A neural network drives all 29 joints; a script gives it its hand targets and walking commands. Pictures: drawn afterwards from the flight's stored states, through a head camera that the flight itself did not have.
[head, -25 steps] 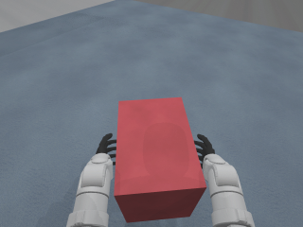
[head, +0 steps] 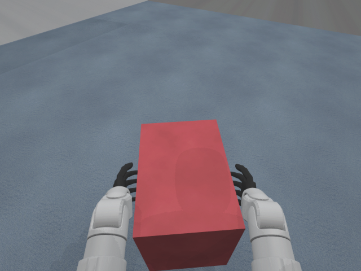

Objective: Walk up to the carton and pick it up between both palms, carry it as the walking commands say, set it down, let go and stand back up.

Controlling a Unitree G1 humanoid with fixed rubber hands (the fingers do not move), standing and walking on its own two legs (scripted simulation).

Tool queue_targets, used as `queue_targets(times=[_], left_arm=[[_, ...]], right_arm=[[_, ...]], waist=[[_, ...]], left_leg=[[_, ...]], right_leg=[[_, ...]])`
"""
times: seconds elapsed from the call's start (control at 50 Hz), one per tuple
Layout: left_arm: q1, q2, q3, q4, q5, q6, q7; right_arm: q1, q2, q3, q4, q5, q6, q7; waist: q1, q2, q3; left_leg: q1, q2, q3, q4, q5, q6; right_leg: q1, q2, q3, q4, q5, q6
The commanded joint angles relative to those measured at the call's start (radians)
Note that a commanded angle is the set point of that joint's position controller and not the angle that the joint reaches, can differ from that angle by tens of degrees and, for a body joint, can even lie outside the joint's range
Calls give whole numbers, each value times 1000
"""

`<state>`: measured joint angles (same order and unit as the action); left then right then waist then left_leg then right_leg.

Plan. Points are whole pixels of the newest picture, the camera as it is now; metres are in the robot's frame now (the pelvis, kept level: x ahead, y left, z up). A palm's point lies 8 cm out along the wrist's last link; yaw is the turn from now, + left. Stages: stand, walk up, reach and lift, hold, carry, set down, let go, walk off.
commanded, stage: carry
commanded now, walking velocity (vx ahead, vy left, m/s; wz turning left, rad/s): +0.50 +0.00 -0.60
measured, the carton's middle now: (183, 194) +0.33 +0.00 -0.02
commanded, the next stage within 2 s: none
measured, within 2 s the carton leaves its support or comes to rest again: neither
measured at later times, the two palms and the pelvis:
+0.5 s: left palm (162, 143) +0.38 +0.06 +0.11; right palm (286, 160) +0.34 -0.22 +0.11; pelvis +0.09 -0.05 +0.00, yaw -8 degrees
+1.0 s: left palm (230, 100) +0.61 -0.14 +0.09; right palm (328, 128) +0.48 -0.40 +0.09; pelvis +0.30 -0.14 +0.00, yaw -26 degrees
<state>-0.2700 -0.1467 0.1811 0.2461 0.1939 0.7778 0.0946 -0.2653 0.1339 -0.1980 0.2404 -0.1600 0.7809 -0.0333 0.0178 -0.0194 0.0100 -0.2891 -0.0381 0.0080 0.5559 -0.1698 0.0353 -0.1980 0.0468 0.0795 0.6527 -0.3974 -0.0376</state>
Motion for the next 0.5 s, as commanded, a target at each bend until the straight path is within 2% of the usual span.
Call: queue_targets(times=[0.0,0.02,0.04,0.06,0.08,0.1,0.12,0.14,0.16,0.18,0.2,0.22,0.24,0.26,0.28,0.3,0.32,0.34,0.36,0.38,0.4,0.42,0.44,0.46,0.48], left_arm=[[-650,-974,-656,-183,-353,-4,-301],[-659,-970,-674,-235,-375,-1,-306],[-670,-955,-683,-259,-381,14,-302],[-733,-943,-709,-291,-404,19,-299],[-695,-961,-725,-281,-421,48,-287],[-723,-917,-742,-361,-438,66,-279],[-766,-890,-759,-384,-469,102,-265],[-636,-884,-740,-354,-431,148,-252],[-617,-872,-735,-422,-435,170,-245],[-566,-859,-717,-426,-438,206,-243],[-622,-872,-721,-429,-452,236,-241],[-559,-867,-723,-399,-447,270,-243],[-602,-886,-748,-487,-476,292,-251],[-591,-890,-757,-482,-490,326,-257],[-617,-853,-735,-488,-509,347,-264],[-612,-877,-723,-485,-508,363,-278],[-614,-880,-718,-460,-527,385,-281],[-569,-908,-721,-439,-523,401,-284],[-597,-913,-725,-447,-533,415,-288],[-625,-946,-732,-462,-545,428,-283],[-589,-955,-726,-470,-541,438,-281],[-599,-954,-733,-480,-548,446,-274],[-593,-934,-709,-483,-536,450,-278],[-661,-904,-709,-440,-547,456,-272],[-585,-907,-684,-386,-523,469,-262]], right_arm=[[-747,910,690,-294,307,-38,210],[-755,913,703,-324,306,-27,201],[-769,907,698,-358,296,-14,187],[-857,890,728,-411,322,-5,178],[-824,903,736,-419,343,25,171],[-864,916,767,-467,360,42,164],[-859,919,765,-447,410,80,158],[-757,908,741,-424,397,122,154],[-704,880,737,-448,421,158,156],[-724,920,779,-494,463,187,154],[-704,924,769,-447,456,220,158],[-600,896,751,-414,438,254,159],[-657,879,775,-511,438,265,158],[-583,863,741,-466,409,290,152],[-576,867,740,-460,411,310,138],[-615,873,746,-504,405,329,131],[-632,891,750,-503,407,350,123],[-626,872,754,-549,398,359,119],[-669,876,760,-571,403,374,122],[-694,901,763,-569,414,387,123],[-703,923,766,-592,417,395,124],[-673,919,758,-586,415,406,136],[-719,922,766,-585,425,421,138],[-763,914,745,-524,441,431,144],[-755,886,764,-539,455,440,146]], waist=[[-2,144,-519],[-3,135,-538],[-1,55,-477],[7,-116,-504],[11,-197,-452],[9,-208,-427],[6,-95,-409],[10,-55,-435],[9,-24,-438],[-5,-73,-484],[-12,-97,-522],[-27,-12,-511],[-39,203,-602],[-34,346,-555],[-34,213,-457],[-41,132,-463],[-41,47,-404],[-37,54,-383],[-37,118,-405],[-24,170,-447],[-3,216,-463],[-6,135,-431],[9,7,-434],[21,-167,-371],[26,-307,-333]], left_leg=[[139,311,-342,-267,-375,82],[80,279,-272,-279,-438,50],[-78,221,-189,-231,-461,4],[-169,130,-46,-76,-444,-47],[-263,71,37,65,-331,-77],[-325,64,54,175,-241,-73],[-365,81,31,140,-195,-71],[-316,81,28,86,-172,-76],[-247,81,38,-19,-166,-78],[-146,68,89,-137,-105,-80],[51,86,68,-183,-62,-67],[259,149,-17,-206,-116,-30],[496,339,-274,-284,-324,57],[561,463,-448,-344,-352,130],[456,506,-488,-342,-369,171],[421,532,-459,-359,-429,172],[330,512,-385,-371,-440,150],[209,497,-302,-403,-423,104],[161,441,-158,-393,-370,54],[112,399,-57,-368,-357,18],[29,337,54,-290,-385,-14],[-83,303,122,-207,-441,-44],[-194,249,168,-80,-493,-83],[-369,171,242,165,-486,-144],[-527,98,184,340,-441,-176]], right_leg=[[-68,-27,-46,-39,-65,-36],[-1,-30,-35,-139,-60,-56],[65,-68,32,-202,-111,-78],[115,-178,207,-325,-312,-116],[124,-283,375,-414,-395,-158],[133,-340,429,-466,-320,-173],[192,-332,408,-414,-137,-190],[199,-333,388,-388,66,-179],[201,-322,337,-339,272,-170],[179,-262,217,-282,314,-146],[60,-208,141,-257,272,-111],[-155,-151,63,-144,156,-78],[-397,-56,-56,80,45,-23],[-582,-14,-98,201,-90,27],[-609,-81,-68,247,-108,10],[-600,-92,-79,250,-87,7],[-569,-120,-65,183,-51,13],[-473,-113,-84,127,10,4],[-345,-77,-121,29,54,8],[-210,-66,-139,-78,84,-12],[-53,-21,-177,-159,166,-22],[55,8,-211,-137,123,-26],[136,-29,-127,-170,27,-45],[159,-201,173,-303,-212,-112],[128,-359,497,-475,-391,-163]])
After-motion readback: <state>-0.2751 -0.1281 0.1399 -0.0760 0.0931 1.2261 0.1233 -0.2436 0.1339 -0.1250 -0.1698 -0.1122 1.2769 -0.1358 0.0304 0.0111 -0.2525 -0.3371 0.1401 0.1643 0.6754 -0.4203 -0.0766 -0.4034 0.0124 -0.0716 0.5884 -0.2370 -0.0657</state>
